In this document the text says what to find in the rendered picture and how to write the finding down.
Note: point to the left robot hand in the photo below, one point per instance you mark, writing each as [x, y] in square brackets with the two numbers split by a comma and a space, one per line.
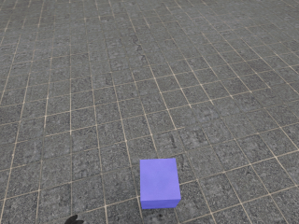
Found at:
[72, 220]

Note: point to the carton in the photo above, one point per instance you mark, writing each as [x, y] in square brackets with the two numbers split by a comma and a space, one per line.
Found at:
[159, 186]

